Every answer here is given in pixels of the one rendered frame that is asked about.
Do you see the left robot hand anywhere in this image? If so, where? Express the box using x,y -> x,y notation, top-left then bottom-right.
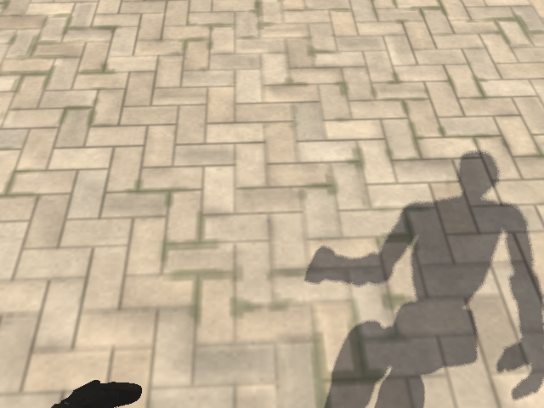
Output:
51,380 -> 142,408

